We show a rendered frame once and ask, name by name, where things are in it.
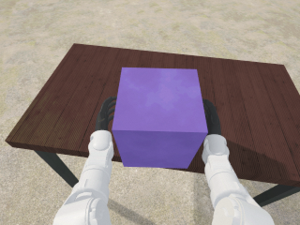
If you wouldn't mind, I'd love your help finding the robot right hand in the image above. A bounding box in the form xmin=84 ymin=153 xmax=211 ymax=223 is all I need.
xmin=202 ymin=98 xmax=222 ymax=136

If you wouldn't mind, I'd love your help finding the robot left forearm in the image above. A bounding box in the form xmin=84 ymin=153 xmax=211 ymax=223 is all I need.
xmin=52 ymin=130 xmax=114 ymax=225

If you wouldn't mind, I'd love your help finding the robot left upper arm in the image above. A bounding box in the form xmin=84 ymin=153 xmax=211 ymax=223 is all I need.
xmin=53 ymin=197 xmax=112 ymax=225

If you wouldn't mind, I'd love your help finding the robot left hand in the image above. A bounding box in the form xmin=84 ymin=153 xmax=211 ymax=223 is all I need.
xmin=95 ymin=96 xmax=117 ymax=132

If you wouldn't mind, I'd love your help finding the robot right forearm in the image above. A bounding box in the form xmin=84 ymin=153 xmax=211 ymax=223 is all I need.
xmin=202 ymin=134 xmax=261 ymax=210

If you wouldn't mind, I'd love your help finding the robot right upper arm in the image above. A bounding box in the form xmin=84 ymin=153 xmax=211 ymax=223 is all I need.
xmin=212 ymin=196 xmax=275 ymax=225

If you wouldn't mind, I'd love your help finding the carton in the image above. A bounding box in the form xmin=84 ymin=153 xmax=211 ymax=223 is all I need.
xmin=112 ymin=67 xmax=208 ymax=169

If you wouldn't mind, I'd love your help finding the table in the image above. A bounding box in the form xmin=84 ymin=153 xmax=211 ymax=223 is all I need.
xmin=5 ymin=43 xmax=300 ymax=207

